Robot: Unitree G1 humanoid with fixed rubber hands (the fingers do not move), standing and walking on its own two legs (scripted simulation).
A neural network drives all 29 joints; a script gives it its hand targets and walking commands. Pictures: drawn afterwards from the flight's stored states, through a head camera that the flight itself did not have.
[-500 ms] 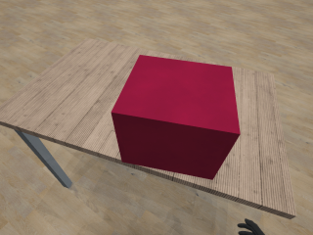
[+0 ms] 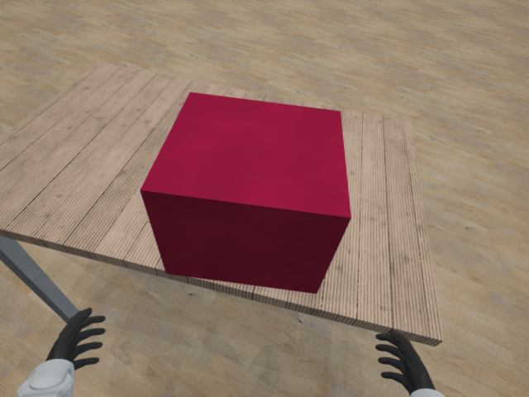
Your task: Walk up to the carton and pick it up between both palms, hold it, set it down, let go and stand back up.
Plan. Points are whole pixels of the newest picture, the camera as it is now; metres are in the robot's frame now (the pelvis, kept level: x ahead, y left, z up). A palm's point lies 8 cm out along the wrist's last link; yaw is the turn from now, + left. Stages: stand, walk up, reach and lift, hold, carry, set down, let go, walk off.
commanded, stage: reach and lift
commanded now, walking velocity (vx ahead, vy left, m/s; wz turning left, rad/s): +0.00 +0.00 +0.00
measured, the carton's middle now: (253, 192) +0.44 +0.05 +0.04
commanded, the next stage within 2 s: none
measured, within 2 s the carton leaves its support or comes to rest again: neither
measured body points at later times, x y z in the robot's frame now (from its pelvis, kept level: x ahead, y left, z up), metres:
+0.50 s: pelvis +0.01 +0.03 +0.00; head +0.00 +0.04 +0.45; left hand +0.19 +0.30 -0.01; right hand +0.18 -0.20 -0.03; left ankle +0.01 +0.14 -0.74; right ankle +0.00 -0.09 -0.74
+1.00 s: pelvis +0.00 +0.03 +0.01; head -0.01 +0.03 +0.45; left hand +0.21 +0.29 +0.05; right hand +0.21 -0.18 +0.03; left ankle +0.01 +0.14 -0.74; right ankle +0.00 -0.09 -0.74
